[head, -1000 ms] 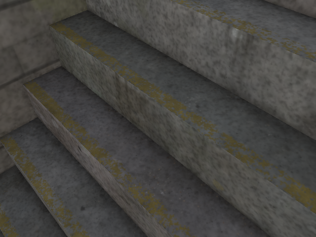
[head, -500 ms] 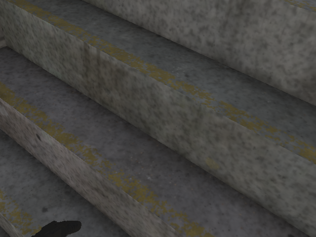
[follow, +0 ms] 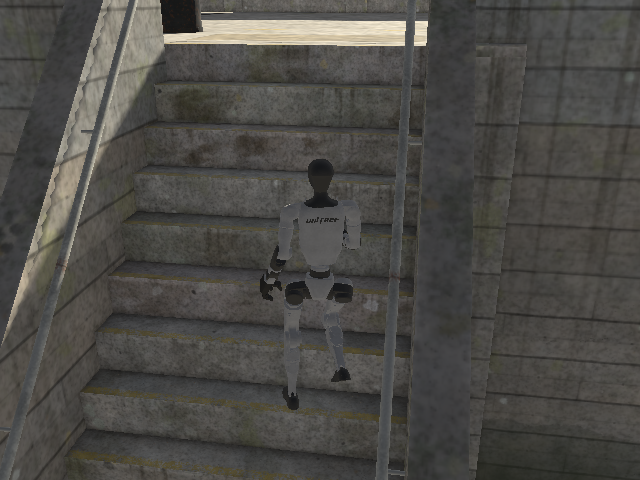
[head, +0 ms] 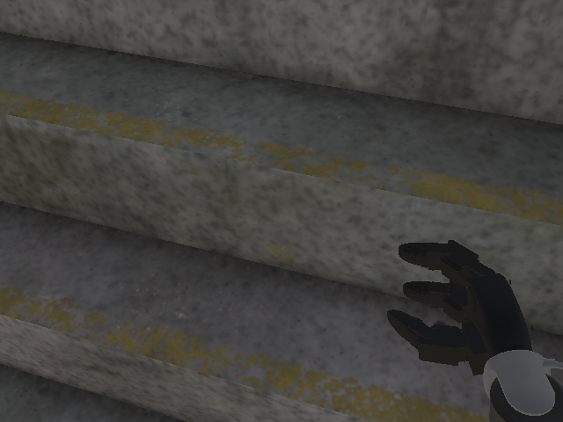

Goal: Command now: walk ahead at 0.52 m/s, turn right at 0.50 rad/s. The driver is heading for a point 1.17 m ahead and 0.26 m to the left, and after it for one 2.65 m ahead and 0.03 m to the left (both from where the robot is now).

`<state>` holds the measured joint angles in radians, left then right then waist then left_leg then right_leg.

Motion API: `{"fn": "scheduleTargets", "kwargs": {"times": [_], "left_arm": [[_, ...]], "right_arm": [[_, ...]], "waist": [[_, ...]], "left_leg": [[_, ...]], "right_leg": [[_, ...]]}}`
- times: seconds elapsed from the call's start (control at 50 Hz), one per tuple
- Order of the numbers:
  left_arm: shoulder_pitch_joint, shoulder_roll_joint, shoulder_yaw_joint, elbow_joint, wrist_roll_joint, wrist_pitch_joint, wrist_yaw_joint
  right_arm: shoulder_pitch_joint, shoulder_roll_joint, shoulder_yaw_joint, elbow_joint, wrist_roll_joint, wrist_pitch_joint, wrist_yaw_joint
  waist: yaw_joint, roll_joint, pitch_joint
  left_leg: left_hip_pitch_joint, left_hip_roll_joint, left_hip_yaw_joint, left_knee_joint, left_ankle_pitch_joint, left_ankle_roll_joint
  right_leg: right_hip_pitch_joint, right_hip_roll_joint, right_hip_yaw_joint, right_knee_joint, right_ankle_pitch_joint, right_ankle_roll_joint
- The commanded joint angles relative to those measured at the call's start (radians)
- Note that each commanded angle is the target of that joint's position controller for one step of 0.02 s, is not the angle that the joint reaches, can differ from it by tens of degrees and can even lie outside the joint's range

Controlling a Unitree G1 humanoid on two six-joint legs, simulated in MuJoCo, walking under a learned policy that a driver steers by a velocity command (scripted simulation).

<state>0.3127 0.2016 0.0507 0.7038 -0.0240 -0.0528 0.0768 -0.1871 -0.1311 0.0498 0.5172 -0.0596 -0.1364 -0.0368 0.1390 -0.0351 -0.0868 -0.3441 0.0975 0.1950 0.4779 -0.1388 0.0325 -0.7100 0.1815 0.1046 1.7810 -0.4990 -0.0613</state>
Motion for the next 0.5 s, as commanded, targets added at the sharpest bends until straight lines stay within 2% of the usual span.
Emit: {"fn": "scheduleTargets", "kwargs": {"times": [0.02,0.04,0.06,0.08,0.1,0.12,0.14,0.16,0.18,0.2,0.22,0.24,0.26,0.28,0.3,0.32,0.34,0.36,0.38,0.4,0.42,0.44,0.46,0.48,0.5], "left_arm": [[0.005,0.087,-0.025,-0.106,-0.031,-0.016,-0.064],[-0.030,0.033,-0.064,-0.137,-0.018,-0.014,-0.076],[-0.047,-0.051,-0.110,-0.135,0.003,0.006,-0.082],[0.008,-0.048,-0.116,-0.117,0.039,0.023,-0.097],[0.008,-0.048,-0.114,-0.086,0.050,0.047,-0.099],[0.029,-0.025,-0.094,-0.055,0.055,0.065,-0.089],[0.037,-0.022,-0.085,-0.037,0.070,0.076,-0.074],[0.050,-0.020,-0.077,-0.003,0.073,0.077,-0.062],[0.038,-0.046,-0.079,0.032,0.073,0.075,-0.057],[0.025,-0.052,-0.081,0.077,0.081,0.064,-0.062],[0.025,0.000,-0.081,0.059,0.133,0.070,-0.065],[0.008,0.087,-0.055,0.040,0.136,0.072,-0.074],[-0.024,0.194,-0.011,0.019,0.127,0.080,-0.071],[-0.093,0.142,-0.006,-0.071,0.034,0.025,-0.019],[-0.213,0.203,0.009,-0.075,0.026,0.030,-0.002],[-0.216,0.159,-0.002,-0.104,0.029,0.044,0.006],[-0.177,0.204,0.022,-0.063,0.087,0.108,0.026],[-0.139,0.169,0.027,-0.086,0.092,0.133,0.041],[-0.131,0.160,0.029,-0.100,0.086,0.146,0.052],[-0.126,0.141,0.029,-0.107,0.068,0.149,0.061],[-0.211,0.148,0.033,-0.116,0.062,0.146,0.058],[-0.247,0.185,0.045,-0.123,0.056,0.129,0.059],[-0.281,0.170,0.043,-0.126,0.037,0.121,0.055],[-0.287,0.149,0.034,-0.113,0.043,0.113,0.048],[-0.254,0.153,0.032,-0.093,0.054,0.107,0.035]], "right_arm": [[0.302,-0.143,-0.079,0.076,-0.001,0.047,-0.007],[0.345,-0.218,-0.114,0.081,0.028,0.067,-0.016],[0.260,-0.286,-0.144,0.075,0.063,0.083,-0.022],[0.036,-0.288,-0.140,0.024,0.071,0.088,-0.020],[-0.011,-0.287,-0.131,0.043,0.067,0.072,-0.001],[-0.029,-0.255,-0.112,0.089,0.069,0.063,0.026],[-0.025,-0.211,-0.093,0.111,0.092,0.067,0.041],[0.029,-0.145,-0.067,0.136,0.111,0.084,0.049],[0.119,-0.062,-0.043,0.163,0.123,0.111,0.064],[0.212,0.056,-0.027,0.160,0.095,0.108,0.087],[0.343,0.063,-0.033,0.221,0.088,0.121,0.113],[0.568,0.027,-0.061,0.315,0.117,0.146,0.101],[0.594,0.021,-0.065,0.318,0.137,0.170,0.074],[0.297,-0.032,-0.070,0.155,0.030,0.157,0.052],[0.195,-0.068,-0.082,0.070,0.028,0.165,0.034],[0.200,-0.120,-0.094,0.073,0.025,0.171,0.030],[0.248,-0.078,-0.070,0.123,0.082,0.205,-0.005],[0.301,-0.095,-0.061,0.124,0.072,0.216,-0.015],[0.293,-0.092,-0.058,0.123,0.069,0.223,-0.017],[0.316,-0.103,-0.060,0.131,0.070,0.231,-0.015],[0.385,-0.087,-0.062,0.168,0.081,0.234,-0.003],[0.475,-0.114,-0.081,0.175,0.075,0.232,0.007],[0.524,-0.110,-0.091,0.185,0.072,0.222,0.015],[0.504,-0.113,-0.098,0.185,0.060,0.216,0.022],[0.511,-0.115,-0.104,0.176,0.067,0.216,0.024]], "waist": [[-0.128,0.091,-0.193],[-0.100,0.091,-0.189],[-0.048,0.106,-0.172],[0.036,0.032,-0.171],[0.036,0.055,-0.141],[0.048,0.032,-0.128],[0.054,0.048,-0.084],[0.039,0.026,-0.040],[-0.015,-0.049,-0.019],[-0.137,-0.205,-0.039],[-0.178,-0.166,-0.107],[-0.213,-0.138,-0.176],[-0.205,-0.199,-0.120],[-0.121,-0.044,0.106],[-0.172,-0.187,0.251],[-0.159,-0.190,0.283],[-0.172,-0.228,0.193],[-0.146,-0.177,0.164],[-0.132,-0.153,0.159],[-0.130,-0.123,0.158],[-0.167,-0.105,0.122],[-0.203,-0.156,0.059],[-0.228,-0.141,0.029],[-0.224,-0.107,0.053],[-0.228,-0.080,0.084]], "left_leg": [[0.965,0.329,-0.286,0.036,0.627,0.242],[0.897,0.375,-0.330,-0.032,0.281,0.228],[0.563,0.367,-0.330,-0.167,-0.060,0.201],[0.088,0.280,-0.163,-0.224,-0.144,0.145],[-0.206,0.250,-0.073,-0.254,-0.170,0.142],[-0.288,0.234,-0.024,-0.216,-0.200,0.138],[-0.275,0.198,0.008,-0.119,-0.212,0.107],[-0.218,0.159,0.030,0.019,-0.201,0.083],[-0.139,0.128,0.050,0.199,-0.165,0.057],[-0.240,0.119,0.027,0.543,-0.337,-0.036],[-0.296,0.087,-0.115,0.930,-0.489,-0.159],[-0.233,0.007,-0.308,1.190,-0.487,-0.207],[-0.300,-0.031,-0.325,1.313,-0.465,-0.225],[-0.380,-0.036,-0.306,1.197,-0.244,-0.118],[-0.533,-0.030,-0.308,1.021,-0.180,-0.061],[-0.526,-0.039,-0.262,0.912,-0.196,-0.045],[-0.569,-0.017,-0.265,0.883,-0.232,-0.123],[-0.524,-0.006,-0.258,0.808,-0.295,-0.143],[-0.490,0.008,-0.244,0.719,-0.341,-0.150],[-0.424,0.018,-0.231,0.620,-0.322,-0.150],[-0.251,-0.010,-0.118,0.520,-0.320,-0.136],[-0.101,0.032,-0.168,0.497,-0.196,-0.112],[-0.044,0.006,-0.138,0.421,-0.103,-0.081],[-0.055,-0.024,-0.111,0.368,-0.070,-0.068],[-0.072,-0.041,-0.106,0.279,-0.106,-0.041]], "right_leg": [[-0.773,-0.207,0.170,0.255,-0.384,0.141],[-0.761,-0.324,0.206,0.041,-0.347,0.143],[-0.505,-0.385,0.094,-0.094,-0.154,0.141],[-0.004,-0.373,-0.006,-0.331,0.075,0.121],[0.328,-0.355,-0.073,-0.535,0.241,0.065],[0.457,-0.275,-0.181,-0.627,0.349,0.014],[0.477,-0.235,-0.235,-0.772,0.354,-0.028],[0.461,-0.198,-0.275,-0.988,0.317,-0.067],[0.463,-0.140,-0.328,-1.220,0.269,-0.084],[0.577,-0.221,-0.088,-1.184,0.716,-0.073],[0.607,-0.465,0.171,-1.165,1.424,-0.146],[0.507,-0.595,0.196,-1.185,1.607,-0.234],[0.387,-0.638,0.229,-1.291,1.127,-0.270],[0.210,-0.612,0.258,-1.472,0.364,-0.211],[0.189,-0.589,0.295,-1.468,-0.103,-0.181],[0.195,-0.573,0.257,-1.463,-0.217,-0.155],[0.418,-0.561,0.195,-1.381,-0.100,-0.166],[0.438,-0.587,0.179,-1.366,-0.032,-0.163],[0.437,-0.590,0.135,-1.379,0.014,-0.160],[0.401,-0.570,0.100,-1.365,0.016,-0.148],[0.305,-0.513,-0.023,-1.354,0.088,-0.131],[0.261,-0.551,-0.025,-1.357,0.176,-0.111],[0.270,-0.519,-0.067,-1.303,0.134,-0.084],[0.275,-0.483,-0.122,-1.240,0.143,-0.055],[0.297,-0.440,-0.157,-1.192,0.135,-0.024]]}}
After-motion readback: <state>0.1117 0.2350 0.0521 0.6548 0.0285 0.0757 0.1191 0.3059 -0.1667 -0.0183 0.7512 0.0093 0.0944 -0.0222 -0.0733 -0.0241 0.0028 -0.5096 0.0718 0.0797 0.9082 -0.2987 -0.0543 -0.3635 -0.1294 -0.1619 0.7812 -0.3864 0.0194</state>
